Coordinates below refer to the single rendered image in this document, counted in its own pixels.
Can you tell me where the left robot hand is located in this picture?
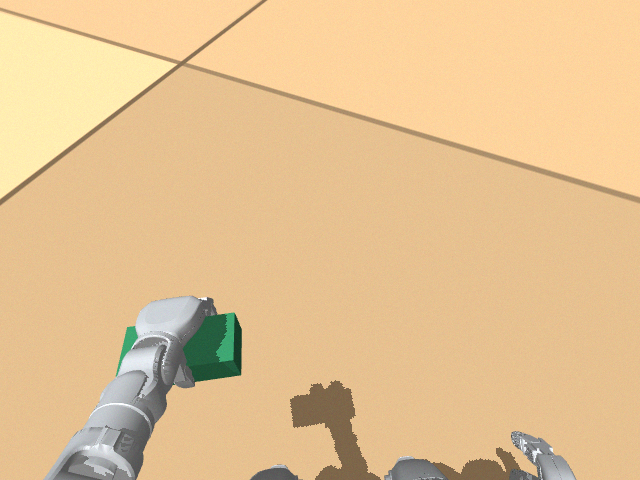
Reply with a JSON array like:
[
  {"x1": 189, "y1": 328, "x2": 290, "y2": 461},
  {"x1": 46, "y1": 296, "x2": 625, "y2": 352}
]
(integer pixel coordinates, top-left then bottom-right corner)
[{"x1": 135, "y1": 296, "x2": 218, "y2": 388}]

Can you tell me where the carton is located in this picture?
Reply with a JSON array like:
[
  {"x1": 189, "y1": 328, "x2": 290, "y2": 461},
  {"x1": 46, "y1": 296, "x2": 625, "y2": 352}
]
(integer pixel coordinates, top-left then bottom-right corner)
[{"x1": 116, "y1": 312, "x2": 242, "y2": 385}]

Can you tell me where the left robot arm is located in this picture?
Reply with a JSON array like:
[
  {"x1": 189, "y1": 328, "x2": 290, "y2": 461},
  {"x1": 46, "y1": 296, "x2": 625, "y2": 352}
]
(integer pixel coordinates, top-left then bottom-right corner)
[{"x1": 43, "y1": 331, "x2": 183, "y2": 480}]

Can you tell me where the right robot hand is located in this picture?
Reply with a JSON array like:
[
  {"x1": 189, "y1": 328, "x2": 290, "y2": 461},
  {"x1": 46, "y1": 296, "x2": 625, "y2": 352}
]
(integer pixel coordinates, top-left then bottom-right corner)
[{"x1": 509, "y1": 431, "x2": 577, "y2": 480}]

